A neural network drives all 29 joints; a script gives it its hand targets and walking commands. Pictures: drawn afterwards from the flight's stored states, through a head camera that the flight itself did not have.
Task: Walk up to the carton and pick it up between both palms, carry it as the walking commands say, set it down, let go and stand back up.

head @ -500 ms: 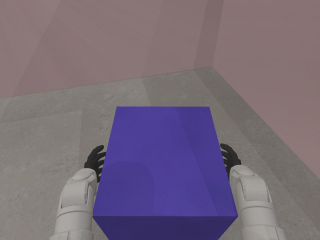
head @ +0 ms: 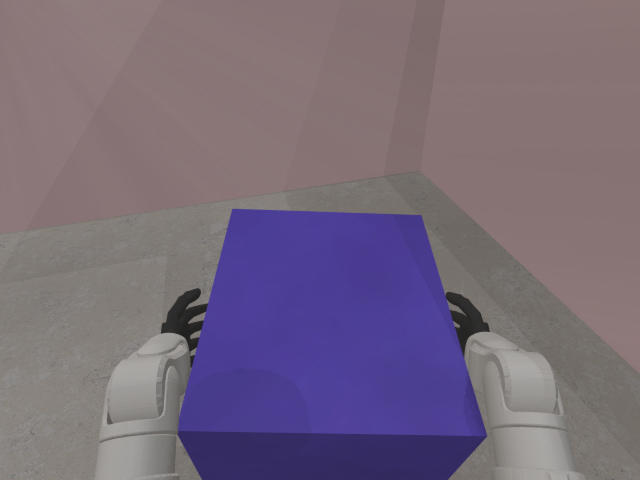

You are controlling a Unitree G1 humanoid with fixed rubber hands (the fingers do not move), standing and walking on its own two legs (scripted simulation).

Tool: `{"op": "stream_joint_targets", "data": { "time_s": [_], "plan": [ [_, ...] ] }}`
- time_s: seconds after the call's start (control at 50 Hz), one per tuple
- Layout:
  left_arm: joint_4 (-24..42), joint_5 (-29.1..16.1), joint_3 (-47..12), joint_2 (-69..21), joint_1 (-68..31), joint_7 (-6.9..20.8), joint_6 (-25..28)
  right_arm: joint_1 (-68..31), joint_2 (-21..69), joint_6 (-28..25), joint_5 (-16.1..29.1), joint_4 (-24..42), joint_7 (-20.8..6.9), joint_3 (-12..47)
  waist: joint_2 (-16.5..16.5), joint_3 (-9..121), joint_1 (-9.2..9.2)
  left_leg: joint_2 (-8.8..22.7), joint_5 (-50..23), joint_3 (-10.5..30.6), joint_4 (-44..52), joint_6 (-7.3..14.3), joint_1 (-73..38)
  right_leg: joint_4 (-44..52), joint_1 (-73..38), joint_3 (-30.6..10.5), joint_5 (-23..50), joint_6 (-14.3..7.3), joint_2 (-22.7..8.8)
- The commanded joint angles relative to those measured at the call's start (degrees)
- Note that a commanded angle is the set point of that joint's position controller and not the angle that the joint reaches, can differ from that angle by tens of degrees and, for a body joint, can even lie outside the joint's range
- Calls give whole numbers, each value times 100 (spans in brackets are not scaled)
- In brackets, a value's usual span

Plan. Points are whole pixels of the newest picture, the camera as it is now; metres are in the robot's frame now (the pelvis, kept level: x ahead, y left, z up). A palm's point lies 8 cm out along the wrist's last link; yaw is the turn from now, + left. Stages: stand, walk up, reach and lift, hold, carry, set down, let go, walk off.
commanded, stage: carry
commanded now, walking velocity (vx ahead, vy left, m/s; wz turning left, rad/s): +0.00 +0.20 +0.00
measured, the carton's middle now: (323, 355) +0.31 +0.00 +0.03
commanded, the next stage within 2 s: none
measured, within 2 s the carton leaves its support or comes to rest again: neither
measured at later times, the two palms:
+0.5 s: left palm (169, 378) +0.24 +0.18 +0.09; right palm (489, 393) +0.21 -0.18 +0.08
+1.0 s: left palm (144, 414) +0.20 +0.20 +0.08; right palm (481, 419) +0.19 -0.16 +0.08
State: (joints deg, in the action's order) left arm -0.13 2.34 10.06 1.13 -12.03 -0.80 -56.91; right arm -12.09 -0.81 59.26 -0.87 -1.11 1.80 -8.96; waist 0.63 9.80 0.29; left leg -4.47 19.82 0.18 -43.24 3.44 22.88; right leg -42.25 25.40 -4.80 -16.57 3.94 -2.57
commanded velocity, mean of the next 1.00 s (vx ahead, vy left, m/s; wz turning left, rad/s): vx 0.00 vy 0.20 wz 0.00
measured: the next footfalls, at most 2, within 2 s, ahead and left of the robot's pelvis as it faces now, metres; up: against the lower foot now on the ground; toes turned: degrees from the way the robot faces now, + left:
right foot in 0.74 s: +0.04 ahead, -0.12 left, +0.00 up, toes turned -13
right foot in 1.78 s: -0.05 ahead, -0.04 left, +0.00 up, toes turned +0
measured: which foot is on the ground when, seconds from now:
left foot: down 0.00-1.00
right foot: down 0.00-0.56, up 0.58-0.72, down 0.74-1.00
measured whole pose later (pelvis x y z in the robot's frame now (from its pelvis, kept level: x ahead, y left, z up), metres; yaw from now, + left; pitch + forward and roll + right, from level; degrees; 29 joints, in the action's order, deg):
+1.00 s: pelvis -0.07 +0.04 +0.01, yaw -3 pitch +3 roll +2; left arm 16.3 2.6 13.6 -4.2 -8.0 -2.2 -66.2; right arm -10.8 -1.9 69.6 1.5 12.8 2.1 -8.0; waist -1.8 3.6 1.3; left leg -1.8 13.6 -4.4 -37.1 1.7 25.8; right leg -40.4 29.4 5.1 -13.3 2.0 -9.4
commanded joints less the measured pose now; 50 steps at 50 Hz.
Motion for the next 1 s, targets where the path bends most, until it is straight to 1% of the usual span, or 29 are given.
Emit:
{"op": "stream_joint_targets", "data": {
  "time_s": [0.0,0.08,0.12,0.16,0.2,0.22,0.28,0.3,0.32,0.4,0.42,0.44,0.46,0.48,0.5,0.54,0.56,0.6,0.68,0.7,0.72,0.74,0.76,0.78,0.82,0.86,0.9,0.94,0.98],
  "plan": [
    [1009,-1860,-3861,-5246,-3202,1314,-864,-4018,4932,568,1750,1904,-1221,3815,411,1003,-110,1337,6,1268,1768,414,-294,171,89,383,-196,-420,-128],
    [1330,-2091,-4008,-5325,-3534,1349,-1106,-3962,5032,795,1758,1921,-1207,3815,526,796,-110,1476,832,1351,2112,454,137,-56,17,634,-501,-422,-28],
    [1493,-2229,-3969,-5407,-3587,1391,-1172,-4012,5115,862,1763,2129,-1168,3845,252,832,-138,1400,985,1169,2068,429,457,-22,-294,603,-330,-471,-101],
    [1703,-2328,-4019,-5464,-3722,1398,-1214,-3936,5125,878,1759,2272,-1152,3798,129,971,-125,1068,1030,779,1681,321,561,514,-543,358,-252,-541,-259],
    [1631,-2254,-3983,-5491,-3643,1382,-1263,-3976,5143,936,1770,2412,-1156,3823,-557,908,-69,865,801,567,1254,161,296,1193,-267,-367,-372,-658,-734],
    [1484,-2175,-3936,-5481,-3476,1366,-1300,-4052,5097,959,1803,2457,-1178,3835,-418,824,-43,918,804,670,1310,115,56,1200,89,-361,-734,-610,-741],
    [1676,-2168,-3986,-5477,-3515,1306,-1312,-3939,5075,985,1852,2422,-1231,3822,925,909,-16,1676,244,1630,2166,308,-359,1,595,685,-637,-379,-93],
    [1600,-2132,-3949,-5489,-3428,1301,-1337,-3928,5178,980,1886,2328,-1237,3840,1084,994,-25,1795,127,1714,2259,422,-217,-454,504,794,-897,-364,-38],
    [1703,-2170,-3958,-5553,-3482,1315,-1313,-4023,5223,980,1899,2421,-1238,3898,689,1064,-56,1682,267,1442,2213,461,-102,-412,247,893,-694,-363,-28],
    [1761,-2151,-3865,-5544,-3252,1312,-1314,-3683,5252,976,1835,2409,-1168,3921,111,1501,-142,1078,-259,589,1358,360,248,699,-950,682,306,-511,-310],
    [1742,-2062,-3828,-5450,-3205,1312,-1298,-3702,5207,975,1851,2532,-1188,3989,-393,1424,-131,837,170,381,1020,198,652,997,-1124,-54,384,-656,-802],
    [1650,-1980,-3761,-5494,-3035,1302,-1290,-3779,5210,976,1886,2583,-1220,4018,-1048,1506,-93,622,496,135,523,51,484,1544,-903,-768,-43,-848,-1292],
    [1353,-1827,-3651,-5424,-2708,1285,-1333,-3591,5160,1029,1884,2250,-1247,3933,-1347,1413,-51,593,604,80,-141,-59,-139,2099,-134,-1094,-1003,-887,-1598],
    [1370,-1773,-3699,-5452,-2680,1267,-1333,-3767,5176,996,1960,2405,-1278,3963,-1461,1308,22,641,742,192,155,-55,-661,2267,482,-955,-1528,-756,-1594],
    [1591,-1802,-3786,-5490,-2906,1262,-1296,-4078,5257,950,2096,2704,-1306,4076,-1150,1222,124,893,907,559,641,48,-1114,1891,1084,-570,-1640,-589,-1343],
    [2007,-1908,-3895,-5423,-3399,1241,-1272,-3957,5289,917,2083,2600,-1350,4055,1483,762,178,2173,2063,2614,3018,390,-386,-591,1551,1096,-1476,-188,116],
    [2147,-1967,-3995,-5434,-3568,1238,-1263,-3854,5330,938,2022,2454,-1366,4000,1529,642,83,2213,1768,2422,3070,427,47,-1278,1263,969,-1301,-194,-61],
    [2105,-2057,-4014,-5549,-3369,1241,-1250,-3667,5369,928,1931,2497,-1296,3984,724,1104,7,1884,519,1752,2622,557,-147,-1682,783,895,-960,-298,-43],
    [2011,-2070,-3925,-5537,-3078,1279,-1247,-3508,5288,880,1892,2578,-1190,4059,757,1470,-150,1341,-928,514,1495,576,-93,646,-661,1117,131,-438,-123],
    [1972,-2027,-3880,-5540,-2909,1287,-1251,-3381,5242,874,1890,2612,-1173,4072,465,1708,-193,1136,-1241,322,797,383,138,1533,-1425,708,337,-528,-401],
    [1900,-1935,-3802,-5367,-2729,1289,-1217,-3302,5225,880,1929,2543,-1188,4101,-622,1646,-197,702,-581,65,-27,21,1211,2015,-2213,-939,794,-866,-1576],
    [1808,-1914,-3733,-5428,-2671,1286,-1167,-3412,5139,875,1896,2611,-1176,4142,-1740,1688,-141,442,654,-188,-946,-276,1749,2227,-2247,-2163,1487,-1481,-2669],
    [1990,-1921,-3711,-5499,-2590,1274,-1089,-3581,5271,861,2020,2885,-1212,4281,-2056,1669,-98,755,668,246,-1129,-236,1411,2303,-1745,-2230,910,-1662,-2679],
    [2126,-1921,-3753,-5499,-2689,1275,-1093,-3877,5254,816,2103,3083,-1221,4339,-1553,1329,-110,697,560,182,-1179,-273,1339,2368,-1365,-1737,709,-1530,-2390],
    [2338,-1913,-3799,-5467,-2866,1224,-1070,-3862,5333,798,2216,3055,-1255,4331,-1086,1390,-81,669,369,55,-407,-258,706,2122,-992,-762,595,-1130,-2019],
    [2359,-1834,-3762,-5382,-2759,1175,-1085,-3732,5281,812,2186,3022,-1263,4307,-1388,1553,-74,499,310,-197,126,-216,70,1969,-781,-408,895,-1039,-1850],
    [2509,-1874,-3792,-5318,-2664,1167,-1094,-3451,5264,812,2123,3003,-1225,4275,-1220,1703,-68,305,84,-575,955,-187,-412,1586,-972,-104,1742,-965,-1643],
    [2524,-1819,-3883,-5207,-2480,1137,-1136,-3161,5301,810,2045,2782,-1240,4182,-572,2030,-19,730,-471,86,1520,37,-1066,1137,-735,230,1502,-570,-1313],
    [2653,-1852,-3956,-5141,-2427,1199,-1146,-2926,5246,763,1920,2738,-1206,4188,659,1848,-26,1560,-942,1191,1757,401,-942,379,-219,1007,-98,-249,-661]
  ]
}}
